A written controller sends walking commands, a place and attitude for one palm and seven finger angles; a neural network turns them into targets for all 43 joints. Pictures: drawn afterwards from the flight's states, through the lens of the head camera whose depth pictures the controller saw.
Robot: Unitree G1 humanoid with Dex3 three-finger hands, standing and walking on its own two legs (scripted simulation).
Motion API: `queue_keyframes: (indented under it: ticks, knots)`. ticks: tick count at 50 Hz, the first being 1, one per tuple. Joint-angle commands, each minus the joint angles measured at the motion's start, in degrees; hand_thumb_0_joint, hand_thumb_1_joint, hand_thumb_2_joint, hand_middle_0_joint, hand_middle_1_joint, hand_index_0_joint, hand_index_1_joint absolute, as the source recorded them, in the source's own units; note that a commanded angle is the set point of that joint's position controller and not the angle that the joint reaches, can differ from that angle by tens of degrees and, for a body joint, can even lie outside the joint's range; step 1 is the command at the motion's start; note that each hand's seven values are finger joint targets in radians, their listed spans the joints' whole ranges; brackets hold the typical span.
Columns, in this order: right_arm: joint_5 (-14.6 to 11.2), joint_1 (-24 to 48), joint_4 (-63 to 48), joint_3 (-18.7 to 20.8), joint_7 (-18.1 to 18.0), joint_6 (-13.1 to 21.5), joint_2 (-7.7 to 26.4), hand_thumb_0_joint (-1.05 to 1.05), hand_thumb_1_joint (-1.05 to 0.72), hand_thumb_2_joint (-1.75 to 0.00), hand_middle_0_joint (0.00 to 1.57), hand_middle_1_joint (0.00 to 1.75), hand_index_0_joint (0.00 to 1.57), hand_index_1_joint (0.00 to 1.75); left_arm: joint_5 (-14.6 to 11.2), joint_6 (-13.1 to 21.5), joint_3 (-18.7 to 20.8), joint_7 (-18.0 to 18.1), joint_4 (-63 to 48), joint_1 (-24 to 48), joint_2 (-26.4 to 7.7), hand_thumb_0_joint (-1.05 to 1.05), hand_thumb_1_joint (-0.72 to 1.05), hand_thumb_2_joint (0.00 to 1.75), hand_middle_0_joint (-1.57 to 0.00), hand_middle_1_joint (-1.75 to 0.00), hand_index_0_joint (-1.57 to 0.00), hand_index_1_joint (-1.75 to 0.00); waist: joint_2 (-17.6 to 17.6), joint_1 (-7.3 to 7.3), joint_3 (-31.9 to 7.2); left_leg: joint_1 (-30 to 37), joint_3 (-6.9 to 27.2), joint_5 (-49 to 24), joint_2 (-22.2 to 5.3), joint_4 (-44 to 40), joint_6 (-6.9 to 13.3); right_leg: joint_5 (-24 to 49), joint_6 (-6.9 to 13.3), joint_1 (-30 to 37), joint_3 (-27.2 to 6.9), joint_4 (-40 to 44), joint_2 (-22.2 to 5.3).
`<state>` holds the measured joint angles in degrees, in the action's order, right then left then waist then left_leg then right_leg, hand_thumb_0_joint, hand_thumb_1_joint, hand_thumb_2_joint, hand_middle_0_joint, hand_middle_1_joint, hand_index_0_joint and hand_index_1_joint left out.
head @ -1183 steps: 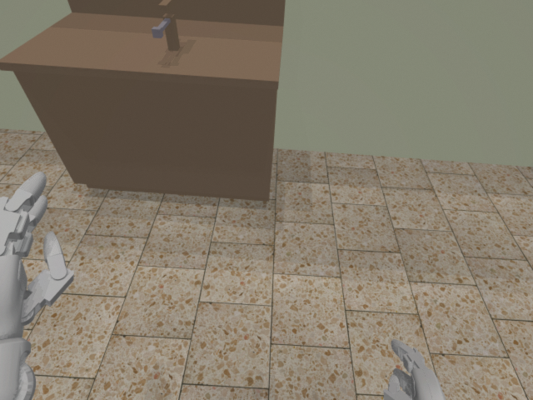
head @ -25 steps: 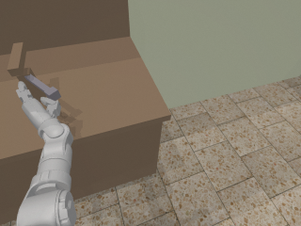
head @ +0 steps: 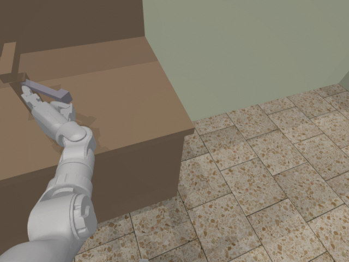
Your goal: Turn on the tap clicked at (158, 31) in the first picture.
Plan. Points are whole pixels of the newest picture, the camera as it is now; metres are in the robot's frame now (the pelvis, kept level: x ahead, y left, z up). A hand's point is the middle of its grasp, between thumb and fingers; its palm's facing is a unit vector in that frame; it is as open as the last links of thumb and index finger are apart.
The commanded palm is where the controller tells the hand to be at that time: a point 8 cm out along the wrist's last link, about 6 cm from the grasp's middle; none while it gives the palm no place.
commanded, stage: push the lever round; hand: left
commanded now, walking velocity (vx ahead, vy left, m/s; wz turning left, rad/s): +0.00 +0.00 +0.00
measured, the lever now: (63, 97) +0.49 +0.27 +0.10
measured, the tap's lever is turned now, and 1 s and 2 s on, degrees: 45 73 73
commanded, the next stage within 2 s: lift the hand up off the lever in 0.82 s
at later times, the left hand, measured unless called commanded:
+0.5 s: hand (85, 94) +0.50 +0.22 +0.10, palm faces +0.82 -0.56 -0.11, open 7.5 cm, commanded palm +0.45 +0.23 +0.10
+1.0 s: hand (89, 89) +0.52 +0.22 +0.10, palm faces +0.82 -0.56 -0.12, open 7.5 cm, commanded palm +0.46 +0.22 +0.10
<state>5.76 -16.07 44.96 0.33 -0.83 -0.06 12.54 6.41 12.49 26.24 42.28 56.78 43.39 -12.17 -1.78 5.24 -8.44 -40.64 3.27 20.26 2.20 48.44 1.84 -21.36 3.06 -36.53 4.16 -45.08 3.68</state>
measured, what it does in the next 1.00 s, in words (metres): stands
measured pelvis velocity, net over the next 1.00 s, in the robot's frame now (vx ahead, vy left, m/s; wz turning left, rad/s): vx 0.03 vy -0.01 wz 0.00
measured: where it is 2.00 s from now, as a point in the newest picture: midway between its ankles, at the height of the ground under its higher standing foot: outside the picture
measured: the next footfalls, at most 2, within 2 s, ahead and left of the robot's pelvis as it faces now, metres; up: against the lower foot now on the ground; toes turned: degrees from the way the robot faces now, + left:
none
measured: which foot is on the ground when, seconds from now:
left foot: down 0.00-1.00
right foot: down 0.00-1.00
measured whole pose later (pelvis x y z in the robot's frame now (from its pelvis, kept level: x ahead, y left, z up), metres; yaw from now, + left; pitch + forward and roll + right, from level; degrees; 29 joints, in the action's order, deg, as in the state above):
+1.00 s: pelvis +0.03 -0.01 +0.00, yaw +0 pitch +17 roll -2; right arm 7.8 -20.0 45.3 1.4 3.4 -0.8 12.9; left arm 9.6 8.2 29.9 49.1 62.1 52.1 -13.6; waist -2.5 7.4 -9.8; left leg -43.0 3.6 22.7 1.3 48.4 0.8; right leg -23.5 4.1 -38.8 4.3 -44.6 4.7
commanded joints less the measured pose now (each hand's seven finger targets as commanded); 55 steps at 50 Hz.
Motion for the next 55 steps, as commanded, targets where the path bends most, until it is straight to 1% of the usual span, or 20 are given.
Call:
queue_keyframes:
  ticks: [1,5,7,13,14,15,18,19,22,24,26,27,31,34,38,42,45,46,49,55]
  knots:
    - [0.4,-3.1,-4.5,2.8,0.1,0.8,8.2,0.00,-0.90,-0.90,0.20,0.30,0.20,0.30,2.8,3.7,-2.0,1.8,-10.5,29.1,-11.6,0.00,0.90,0.90,-0.15,-0.15,-0.15,-0.15,-1.9,1.45,-17.8,11.5,1.4,-10.4,-1.4,-5.5,-0.3,10.2,-1.3,5.7,-3.3,6.5,-2.0]
    - [0.7,-3.6,-4.2,3.0,0.9,0.6,8.3,0.00,-0.90,-0.90,0.20,0.30,0.20,0.30,3.1,3.4,-2.2,3.5,-8.1,30.3,-10.4,0.00,0.90,0.90,-0.15,-0.15,-0.15,-0.15,-1.5,1.87,-18.2,11.9,1.9,-10.4,-1.7,-5.4,-0.6,8.7,-1.3,3.8,-2.9,6.2,-1.6]
    - [0.9,-4.4,-4.0,3.1,1.1,0.4,8.6,0.00,-0.90,-0.90,0.20,0.30,0.20,0.30,3.4,3.1,0.1,4.4,-7.9,31.1,-12.7,0.00,0.90,0.90,-0.15,-0.15,-0.15,-0.15,-2.4,1.23,-18.9,11.7,1.9,-11.0,-1.7,-5.4,-0.8,8.9,-1.2,4.2,-2.9,6.0,-1.6]
    - [1.3,-5.3,-3.2,3.1,2.0,0.4,8.6,0.00,-0.90,-0.90,0.20,0.30,0.20,0.30,4.6,1.6,-2.3,6.2,-5.3,35.4,-9.6,0.00,0.90,0.90,-0.15,-0.15,-0.15,-0.15,-2.5,3.12,-18.1,12.1,2.2,-10.9,-2.2,-5.2,-0.9,7.6,-1.2,1.0,-2.3,6.0,-1.4]
    - [1.5,-5.7,-2.9,3.3,2.1,0.5,8.7,0.00,-0.90,-0.90,0.20,0.30,0.20,0.30,4.7,1.5,-0.9,6.8,-5.0,35.7,-11.0,0.00,0.90,0.90,-0.15,-0.15,-0.15,-0.15,-1.8,2.92,-18.8,12.0,2.5,-10.7,-2.3,-5.3,-1.0,7.3,-1.2,1.2,-2.3,5.9,-1.4]
    - [1.5,-5.7,-2.9,3.2,2.4,0.5,8.6,0.00,-0.90,-0.90,0.20,0.30,0.20,0.30,4.8,1.2,-2.6,7.0,-4.7,36.6,-9.2,0.00,0.90,0.90,-0.15,-0.15,-0.15,-0.15,-2.8,3.32,-18.5,12.4,2.6,-11.0,-2.3,-5.4,-1.2,7.2,-1.2,0.6,-2.2,6.0,-1.3]
    - [1.8,-6.5,-2.3,3.4,2.9,0.8,8.8,0.00,-0.90,-0.90,0.20,0.30,0.20,0.30,5.0,0.6,-0.9,8.2,-3.6,36.5,-10.2,0.00,0.90,0.90,-0.15,-0.15,-0.15,-0.15,-2.8,3.05,-20.3,13.4,3.0,-12.7,-2.5,-4.9,-1.6,7.6,-1.1,0.0,-1.8,5.4,-1.1]
    - [2.0,-6.7,-2.3,3.3,3.1,0.9,8.7,0.00,-0.90,-0.90,0.20,0.30,0.20,0.30,5.3,0.4,-2.1,8.3,-3.7,37.8,-9.0,0.00,0.90,0.90,-0.15,-0.15,-0.15,-0.15,-3.0,3.50,-20.0,13.0,2.5,-13.1,-2.5,-4.6,-1.4,8.1,-1.2,-0.2,-1.9,5.5,-1.2]
    - [2.0,-7.6,-2.2,3.3,3.1,0.7,9.0,0.00,-0.90,-0.90,0.20,0.30,0.20,0.30,5.6,0.0,0.7,8.4,-2.7,36.6,-12.5,0.00,0.90,0.90,-0.15,-0.15,-0.15,-0.15,-2.0,2.67,-20.9,11.3,2.0,-14.0,-2.2,-4.2,-1.1,9.9,-1.2,2.1,-2.3,5.5,-1.3]
    - [2.0,-8.0,-2.6,3.4,3.3,0.7,8.6,0.00,-0.90,-0.90,0.20,0.30,0.20,0.30,5.9,0.2,-1.3,8.1,-4.7,38.2,-10.6,0.00,0.90,0.90,-0.15,-0.15,-0.15,-0.15,-3.8,3.09,-22.4,13.3,1.6,-16.3,-2.4,-4.0,-1.2,11.7,-1.3,2.1,-2.2,5.4,-1.3]
    - [2.0,-8.2,-2.3,3.4,3.5,0.8,8.6,0.00,-0.90,-0.90,0.20,0.30,0.20,0.30,5.7,-0.2,-1.4,8.1,-2.9,37.2,-9.9,0.00,0.90,0.90,-0.15,-0.15,-0.15,-0.15,-1.5,3.67,-21.4,12.2,1.2,-16.4,-2.4,-3.4,-0.7,12.7,-1.5,2.3,-2.2,5.7,-1.2]
    - [2.0,-8.7,-2.0,3.4,3.4,0.7,8.8,0.00,-0.90,-0.90,0.20,0.30,0.20,0.30,5.8,-0.2,-0.4,8.0,-2.5,37.4,-11.4,0.00,0.90,0.90,-0.15,-0.15,-0.15,-0.15,-2.2,3.34,-20.9,12.1,1.8,-16.5,-2.4,-3.7,-1.1,12.5,-1.3,2.3,-2.2,5.5,-1.3]
    - [1.9,-8.9,-2.3,3.4,3.5,0.7,8.7,0.00,-0.90,-0.90,0.20,0.30,0.20,0.30,5.6,-0.3,-0.9,7.8,-2.9,38.4,-11.0,0.00,0.90,0.90,-0.15,-0.15,-0.15,-0.15,-2.0,3.97,-21.3,11.7,1.1,-16.7,-2.3,-3.3,-0.5,14.0,-1.6,3.2,-2.5,5.8,-1.4]
    - [2.0,-9.8,-2.4,3.5,3.7,0.6,8.7,0.00,-0.90,-0.90,0.20,0.30,0.20,0.30,5.6,-0.2,-0.2,7.7,-4.3,37.4,-11.5,0.00,0.90,0.90,-0.15,-0.15,-0.15,-0.15,-3.1,3.41,-23.6,13.8,1.0,-20.5,-2.3,-2.8,-0.8,17.1,-1.6,4.2,-2.3,5.4,-1.3]
    - [1.9,-10.0,-2.3,3.5,3.9,0.4,8.8,0.00,-0.90,-0.90,0.20,0.30,0.20,0.30,5.4,-0.5,-0.9,7.2,-4.3,37.8,-10.8,0.00,0.90,0.90,-0.15,-0.15,-0.15,-0.15,-2.7,3.90,-22.3,13.6,0.7,-21.6,-2.3,-2.6,-0.7,19.0,-1.8,4.5,-2.4,5.4,-1.4]
    - [1.9,-10.5,-2.4,3.7,3.8,0.2,8.8,0.00,-0.90,-0.90,0.20,0.30,0.20,0.30,5.3,-0.5,0.8,7.1,-5.5,36.1,-12.5,0.00,0.90,0.90,-0.15,-0.15,-0.15,-0.15,-2.8,3.06,-23.4,13.7,0.6,-23.3,-2.1,-2.4,-0.6,21.7,-1.8,6.8,-2.6,5.2,-1.5]
    - [1.8,-10.1,-2.4,3.7,3.9,0.1,8.6,0.00,-0.90,-0.90,0.20,0.30,0.20,0.30,5.4,-0.8,-1.0,6.8,-5.7,37.0,-10.7,0.00,0.90,0.90,-0.15,-0.15,-0.15,-0.15,-2.5,3.80,-22.4,13.5,0.4,-23.0,-2.1,-2.2,-0.5,22.1,-2.0,6.3,-2.6,5.4,-1.6]
    - [1.8,-10.2,-2.3,3.7,3.9,0.1,8.7,0.00,-0.90,-0.90,0.20,0.30,0.20,0.30,5.5,-0.8,-0.2,6.8,-5.2,37.0,-11.7,0.00,0.90,0.90,-0.15,-0.15,-0.15,-0.15,-1.6,3.87,-22.4,12.6,0.3,-22.2,-2.0,-2.2,-0.2,22.4,-2.1,6.9,-2.8,5.4,-1.7]
    - [1.7,-10.3,-2.9,3.9,3.8,0.0,8.5,0.00,-0.90,-0.90,0.20,0.30,0.20,0.30,5.1,-0.5,0.6,6.7,-8.9,35.5,-12.4,0.00,0.90,0.90,-0.15,-0.15,-0.15,-0.15,-3.0,2.72,-25.7,15.2,0.1,-25.7,-1.9,-2.1,-0.5,25.8,-2.1,9.4,-2.9,5.1,-1.7]
    - [1.3,-9.1,-3.6,3.7,3.4,-0.4,8.5,0.00,-0.90,-0.90,0.20,0.30,0.20,0.30,4.8,-1.7,1.5,6.1,-9.9,33.6,-13.3,0.00,0.90,0.90,-0.15,-0.15,-0.15,-0.15,-1.5,2.15,-23.1,12.7,-0.7,-22.2,-1.4,-3.3,0.4,26.3,-2.4,12.3,-3.4,6.0,-2.1]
